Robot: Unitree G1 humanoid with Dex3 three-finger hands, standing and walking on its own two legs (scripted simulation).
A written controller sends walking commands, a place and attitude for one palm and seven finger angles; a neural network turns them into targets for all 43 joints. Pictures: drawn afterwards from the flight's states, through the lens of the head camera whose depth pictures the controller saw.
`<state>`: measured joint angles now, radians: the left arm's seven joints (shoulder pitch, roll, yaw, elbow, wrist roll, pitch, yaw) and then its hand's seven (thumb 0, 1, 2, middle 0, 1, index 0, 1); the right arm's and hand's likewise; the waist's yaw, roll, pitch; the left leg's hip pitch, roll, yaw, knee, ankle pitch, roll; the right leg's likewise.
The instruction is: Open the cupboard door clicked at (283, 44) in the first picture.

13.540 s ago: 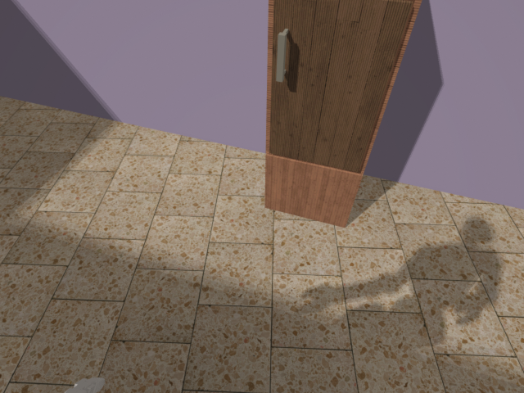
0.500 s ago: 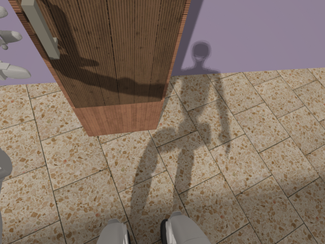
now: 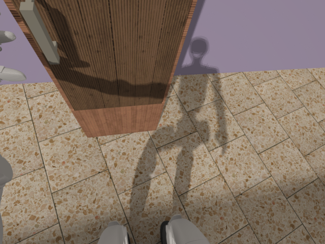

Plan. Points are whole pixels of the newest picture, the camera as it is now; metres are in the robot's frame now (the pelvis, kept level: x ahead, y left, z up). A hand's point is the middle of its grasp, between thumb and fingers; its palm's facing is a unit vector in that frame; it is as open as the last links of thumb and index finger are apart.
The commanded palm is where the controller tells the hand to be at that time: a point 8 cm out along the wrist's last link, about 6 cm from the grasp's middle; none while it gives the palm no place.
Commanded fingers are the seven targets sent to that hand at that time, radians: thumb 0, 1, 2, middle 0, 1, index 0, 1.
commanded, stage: move the hooked fingers beside the handle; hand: left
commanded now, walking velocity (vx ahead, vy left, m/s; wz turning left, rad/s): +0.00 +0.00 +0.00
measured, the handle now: (43, 30) +0.58 +0.21 +0.09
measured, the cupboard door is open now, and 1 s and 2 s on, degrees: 0 0 0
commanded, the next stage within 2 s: slide the fingers in behind the handle in 0.40 s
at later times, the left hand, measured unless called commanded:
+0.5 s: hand (6, 51) +0.51 +0.26 +0.10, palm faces +0.06 -1.00 -0.01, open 14.0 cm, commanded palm +0.50 +0.31 +0.09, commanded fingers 0.00 -0.50 0.30 -0.30 -1.20 -0.30 -1.20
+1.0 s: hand (25, 48) +0.52 +0.23 +0.10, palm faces +0.05 -1.00 +0.00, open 14.0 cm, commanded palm +0.50 +0.27 +0.09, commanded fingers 0.00 -0.50 0.30 -0.30 -1.20 -0.30 -1.20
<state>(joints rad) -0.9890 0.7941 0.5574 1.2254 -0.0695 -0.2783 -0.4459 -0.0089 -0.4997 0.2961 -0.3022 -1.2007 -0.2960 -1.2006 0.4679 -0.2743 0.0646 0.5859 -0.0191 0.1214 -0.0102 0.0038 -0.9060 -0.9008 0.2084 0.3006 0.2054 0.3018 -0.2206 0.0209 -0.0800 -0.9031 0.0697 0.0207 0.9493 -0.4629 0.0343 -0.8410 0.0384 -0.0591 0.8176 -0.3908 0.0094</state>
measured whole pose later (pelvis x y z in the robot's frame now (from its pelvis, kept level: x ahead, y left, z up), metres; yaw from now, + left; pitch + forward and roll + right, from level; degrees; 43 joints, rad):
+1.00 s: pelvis -0.02 -0.01 +0.00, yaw +0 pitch +23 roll -4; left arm -1.04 0.71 0.49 1.25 -0.05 -0.29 -0.34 -0.01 -0.50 0.30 -0.30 -1.20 -0.30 -1.20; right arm 0.46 -0.28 0.06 0.60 -0.02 0.09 -0.01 0.00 -0.91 -0.90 0.21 0.30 0.20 0.30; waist -0.23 0.03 -0.08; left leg -0.92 0.07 0.02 0.97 -0.45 0.03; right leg -0.86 0.04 -0.06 0.85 -0.39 0.00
